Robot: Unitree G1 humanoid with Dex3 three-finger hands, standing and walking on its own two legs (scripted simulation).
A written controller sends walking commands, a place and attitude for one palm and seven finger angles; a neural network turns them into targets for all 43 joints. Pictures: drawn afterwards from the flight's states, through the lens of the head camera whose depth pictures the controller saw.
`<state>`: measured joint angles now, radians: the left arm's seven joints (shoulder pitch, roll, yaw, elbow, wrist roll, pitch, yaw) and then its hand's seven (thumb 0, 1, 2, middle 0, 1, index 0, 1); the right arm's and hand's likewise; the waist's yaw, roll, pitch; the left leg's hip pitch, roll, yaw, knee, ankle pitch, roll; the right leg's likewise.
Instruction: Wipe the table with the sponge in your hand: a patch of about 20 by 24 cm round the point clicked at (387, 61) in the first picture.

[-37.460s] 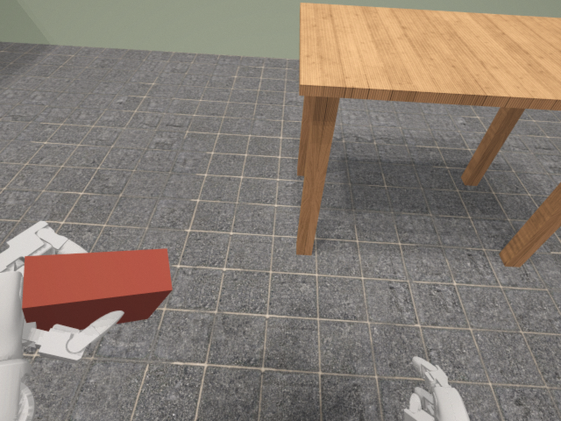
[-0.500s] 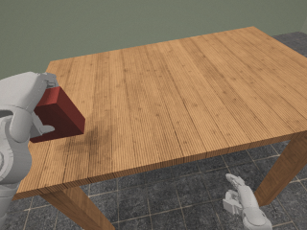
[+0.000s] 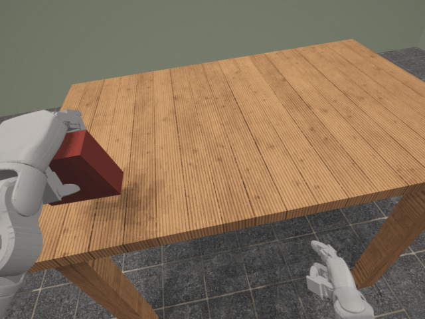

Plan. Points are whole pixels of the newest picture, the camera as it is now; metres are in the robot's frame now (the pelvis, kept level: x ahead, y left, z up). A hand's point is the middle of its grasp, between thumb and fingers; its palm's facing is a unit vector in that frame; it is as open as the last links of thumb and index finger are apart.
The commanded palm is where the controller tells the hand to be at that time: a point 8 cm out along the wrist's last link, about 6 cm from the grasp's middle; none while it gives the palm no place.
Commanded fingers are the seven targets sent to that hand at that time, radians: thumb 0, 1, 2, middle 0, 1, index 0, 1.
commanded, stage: bring the sponge back beside the body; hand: left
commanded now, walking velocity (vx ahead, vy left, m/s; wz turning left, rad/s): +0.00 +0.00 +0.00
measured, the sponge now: (74, 177) +0.25 +0.29 +0.18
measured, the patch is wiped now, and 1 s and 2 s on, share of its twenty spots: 1.00 1.00 1.00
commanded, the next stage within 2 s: step back with the hand held close in 0.96 s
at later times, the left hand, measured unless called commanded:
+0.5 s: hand (46, 180) +0.20 +0.28 +0.23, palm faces +0.26 -0.10 -0.96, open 9.2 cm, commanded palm +0.15 +0.28 +0.30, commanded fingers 0.00 0.10 1.30 -1.20 -1.60 -1.20 -1.60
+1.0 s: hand (45, 186) +0.20 +0.28 +0.22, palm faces +0.29 -0.13 -0.95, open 9.2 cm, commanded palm +0.14 +0.28 +0.29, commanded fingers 0.00 0.10 1.30 -1.20 -1.60 -1.20 -1.60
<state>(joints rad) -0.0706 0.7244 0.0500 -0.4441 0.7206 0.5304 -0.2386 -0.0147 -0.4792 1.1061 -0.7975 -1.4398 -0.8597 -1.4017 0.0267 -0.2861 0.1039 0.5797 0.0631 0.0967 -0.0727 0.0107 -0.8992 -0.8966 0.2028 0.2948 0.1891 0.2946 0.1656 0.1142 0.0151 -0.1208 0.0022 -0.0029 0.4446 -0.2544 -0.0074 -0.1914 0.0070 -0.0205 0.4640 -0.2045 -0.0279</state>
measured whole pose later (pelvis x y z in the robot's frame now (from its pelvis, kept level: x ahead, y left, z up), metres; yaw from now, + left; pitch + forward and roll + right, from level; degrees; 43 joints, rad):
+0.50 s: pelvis +0.00 +0.00 +0.00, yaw +0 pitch -5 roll +0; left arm 0.10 0.72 0.10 -0.60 0.68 0.53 -0.19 -0.01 -0.48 1.11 -0.80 -1.44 -0.86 -1.40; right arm 0.03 -0.28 0.10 0.59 0.06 0.11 -0.08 0.01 -0.90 -0.90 0.20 0.29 0.18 0.29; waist 0.18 0.12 0.02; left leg -0.11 0.00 0.00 0.46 -0.26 -0.01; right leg -0.17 0.01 -0.01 0.47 -0.20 -0.03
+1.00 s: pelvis -0.01 +0.00 +0.00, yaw -1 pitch -6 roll +0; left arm 0.12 0.71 0.10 -0.62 0.66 0.53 -0.17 -0.01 -0.48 1.10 -0.80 -1.44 -0.86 -1.40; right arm 0.03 -0.28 0.11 0.57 0.06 0.09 -0.08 0.01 -0.90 -0.90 0.20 0.29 0.20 0.30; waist 0.18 0.10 0.02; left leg -0.10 0.01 0.01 0.47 -0.26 -0.01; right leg -0.17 0.02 0.00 0.47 -0.19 -0.02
